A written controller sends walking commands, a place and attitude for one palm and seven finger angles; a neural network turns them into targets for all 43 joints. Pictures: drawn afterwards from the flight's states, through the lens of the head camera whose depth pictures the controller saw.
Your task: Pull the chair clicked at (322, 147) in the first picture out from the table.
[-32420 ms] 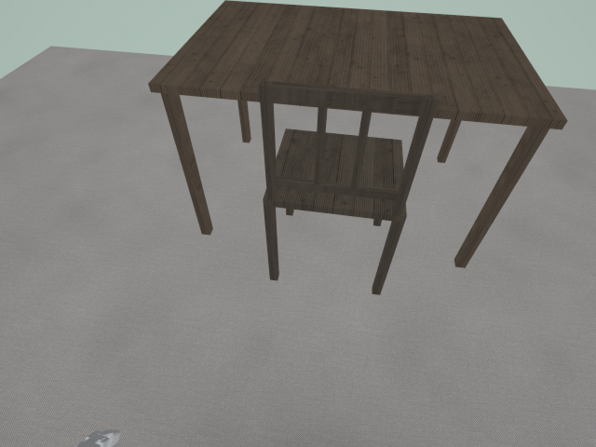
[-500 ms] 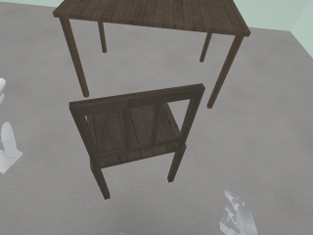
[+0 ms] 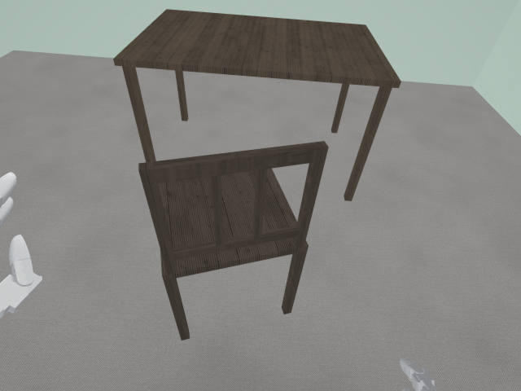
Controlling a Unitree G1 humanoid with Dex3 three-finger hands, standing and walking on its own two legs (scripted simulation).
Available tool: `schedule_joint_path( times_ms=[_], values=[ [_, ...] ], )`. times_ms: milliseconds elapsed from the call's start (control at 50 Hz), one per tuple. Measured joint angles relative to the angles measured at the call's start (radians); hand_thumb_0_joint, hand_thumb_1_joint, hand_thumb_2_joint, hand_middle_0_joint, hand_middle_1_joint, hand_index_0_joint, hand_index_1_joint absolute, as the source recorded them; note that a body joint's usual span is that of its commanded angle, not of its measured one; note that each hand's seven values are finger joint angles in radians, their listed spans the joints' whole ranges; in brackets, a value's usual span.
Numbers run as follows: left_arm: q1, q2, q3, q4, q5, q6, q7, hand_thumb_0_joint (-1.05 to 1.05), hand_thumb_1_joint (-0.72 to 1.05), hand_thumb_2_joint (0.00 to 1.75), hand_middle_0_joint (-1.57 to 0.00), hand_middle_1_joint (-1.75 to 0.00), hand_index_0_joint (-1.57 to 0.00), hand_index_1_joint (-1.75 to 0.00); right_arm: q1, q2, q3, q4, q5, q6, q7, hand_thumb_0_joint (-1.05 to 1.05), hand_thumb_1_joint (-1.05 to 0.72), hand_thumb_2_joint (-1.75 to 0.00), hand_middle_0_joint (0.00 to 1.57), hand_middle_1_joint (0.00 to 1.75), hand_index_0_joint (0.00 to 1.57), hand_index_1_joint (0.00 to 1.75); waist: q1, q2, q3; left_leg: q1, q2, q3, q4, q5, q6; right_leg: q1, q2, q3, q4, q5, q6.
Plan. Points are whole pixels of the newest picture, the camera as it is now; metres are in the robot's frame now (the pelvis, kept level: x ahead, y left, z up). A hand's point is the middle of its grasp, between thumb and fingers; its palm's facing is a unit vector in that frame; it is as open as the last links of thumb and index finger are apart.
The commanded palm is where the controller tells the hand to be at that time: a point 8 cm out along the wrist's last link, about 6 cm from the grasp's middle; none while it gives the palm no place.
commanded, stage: stop stepping back and stand still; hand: left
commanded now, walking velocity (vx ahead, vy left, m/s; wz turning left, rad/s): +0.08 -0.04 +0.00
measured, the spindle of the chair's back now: (217, 211) +0.55 +0.14 -0.10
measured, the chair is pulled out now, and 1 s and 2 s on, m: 0.59 0.59 0.59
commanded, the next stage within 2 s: let the arm hang, fingers relaxed in 0.26 s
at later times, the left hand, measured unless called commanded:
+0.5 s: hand (109, 334) +0.21 +0.25 -0.03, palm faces +0.19 -0.91 -0.37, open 7.4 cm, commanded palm none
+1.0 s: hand out of the picture -0.03 +0.18 -0.17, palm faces +0.03 -0.98 -0.22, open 7.3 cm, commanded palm none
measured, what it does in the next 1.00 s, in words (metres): stands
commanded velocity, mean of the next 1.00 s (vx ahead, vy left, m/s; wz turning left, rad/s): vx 0.00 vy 0.00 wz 0.00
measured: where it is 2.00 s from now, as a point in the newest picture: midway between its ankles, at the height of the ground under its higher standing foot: outside the picture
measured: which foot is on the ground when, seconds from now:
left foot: down 0.00-1.00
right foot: down 0.00-1.00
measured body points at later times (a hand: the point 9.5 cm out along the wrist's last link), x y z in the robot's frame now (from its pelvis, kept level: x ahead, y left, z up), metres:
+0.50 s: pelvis +0.01 +0.01 -0.01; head -0.01 +0.00 +0.44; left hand +0.20 +0.30 +0.00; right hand +0.14 -0.24 -0.12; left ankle +0.03 +0.12 -0.73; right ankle +0.05 -0.13 -0.73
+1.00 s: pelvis +0.02 -0.01 +0.00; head +0.04 +0.00 +0.45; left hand -0.03 +0.23 -0.15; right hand +0.00 -0.22 -0.15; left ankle +0.03 +0.12 -0.73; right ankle +0.05 -0.13 -0.73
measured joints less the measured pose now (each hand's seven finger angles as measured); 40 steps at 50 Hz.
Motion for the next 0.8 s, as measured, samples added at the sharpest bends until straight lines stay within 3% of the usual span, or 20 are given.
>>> schedule_joint_path(
  times_ms=[180, 360, 400, 500, 560, 620, 660, 720, 800],
  values=[
    [-0.058, -0.041, -0.023, 0.05, -0.002, 0.016, 0.001, 0.01, 0.89, 0.9, -0.21, -0.3, -0.21, -0.3, -0.039, 0.039, 0.036, 0.01, -0.016, 0.014, 0.013, 0.01, -0.9, -0.9, 0.2, 0.3, 0.2, 0.3, 0.006, 0.021, -0.005, -0.009, 0.016, 0.003, 0.024, -0.015, -0.003, 0.001, 0.026, 0.019, -0.01, 0.025, -0.008],
    [-0.027, -0.023, -0.022, 0.021, -0.003, 0.016, -0.001, 0.01, 0.89, 0.9, -0.21, -0.3, -0.21, -0.3, -0.043, 0.032, 0.033, -0.005, -0.017, 0.009, 0.01, 0.01, -0.9, -0.9, 0.2, 0.3, 0.2, 0.3, -0.003, 0.001, 0.015, 0.015, 0.016, 0.009, -0.028, 0.017, -0.012, 0.021, 0.027, 0.028, -0.055, 0.041, -0.001],
    [-0.098, -0.014, -0.072, 0.148, 0.025, 0.011, -0.043, 0.01, 0.89, 0.9, -0.21, -0.3, -0.2, -0.3, -0.049, 0.009, 0.005, 0.033, -0.028, 0.0, 0.045, 0.01, -0.9, -0.9, 0.2, 0.3, 0.2, 0.3, -0.004, 0.014, 0.001, -0.022, 0.001, -0.006, -0.005, 0.014, -0.01, -0.013, 0.011, 0.012, -0.019, 0.024, 0.0],
    [-0.301, -0.116, -0.26, 0.751, 0.037, 0.188, -0.121, 0.0, 0.9, 0.9, -0.2, -0.3, -0.19, -0.3, -0.093, -0.027, -0.014, 0.143, -0.049, 0.115, 0.08, 0.01, -0.9, -0.9, 0.2, 0.3, 0.2, 0.3, -0.013, 0.039, -0.007, -0.062, -0.034, -0.025, 0.047, -0.005, 0.002, -0.057, -0.025, -0.006, 0.065, -0.027, 0.011],
    [-0.324, -0.179, -0.345, 1.041, 0.035, 0.251, -0.138, 0.01, 0.91, 0.9, -0.2, -0.3, -0.19, -0.29, -0.088, -0.007, 0.0, 0.168, -0.054, 0.147, 0.085, 0.01, -0.9, -0.9, 0.2, 0.3, 0.2, 0.3, -0.029, 0.009, 0.026, -0.048, -0.038, -0.018, 0.049, -0.011, 0.003, -0.053, -0.029, 0.001, 0.085, -0.04, 0.009],
    [-0.293, -0.239, -0.414, 1.24, 0.03, 0.268, -0.152, 0.01, 0.91, 0.9, -0.2, -0.3, -0.19, -0.29, -0.064, 0.02, 0.016, 0.2, -0.052, 0.158, 0.083, 0.01, -0.9, -0.9, 0.2, 0.3, 0.2, 0.3, -0.032, -0.024, 0.06, -0.025, -0.027, -0.013, 0.029, -0.008, 0.0, -0.032, -0.018, 0.007, 0.059, -0.029, 0.007],
    [-0.28, -0.241, -0.38, 1.3, 0.012, 0.244, -0.123, -0.02, 0.99, 0.89, -0.21, -0.3, -0.2, -0.3, -0.032, 0.041, 0.02, 0.227, -0.049, 0.161, 0.078, 0.01, -0.9, -0.9, 0.2, 0.3, 0.2, 0.3, -0.02, -0.041, 0.077, -0.021, -0.018, -0.021, 0.013, 0.001, -0.006, -0.019, -0.009, -0.003, 0.03, -0.015, 0.002],
    [-0.256, -0.206, -0.386, 1.373, 0.019, 0.232, -0.13, -0.04, 1.02, 0.89, -0.21, -0.3, -0.2, -0.3, 0.013, 0.06, 0.02, 0.269, -0.048, 0.171, 0.071, 0.01, -0.9, -0.9, 0.2, 0.3, 0.2, 0.3, -0.002, -0.039, 0.088, -0.013, -0.009, -0.032, -0.009, 0.011, -0.012, 0.001, 0.001, -0.014, -0.011, 0.002, -0.005],
    [-0.214, -0.185, -0.4, 1.454, 0.019, 0.227, -0.135, -0.02, 0.99, 0.89, -0.21, -0.3, -0.2, -0.3, 0.055, 0.067, 0.012, 0.31, -0.044, 0.178, 0.065, 0.01, -0.9, -0.9, 0.2, 0.3, 0.2, 0.3, 0.004, -0.015, 0.091, -0.001, -0.008, -0.033, -0.032, 0.018, -0.013, 0.014, 0.003, -0.016, -0.037, 0.011, -0.007]
  ],
)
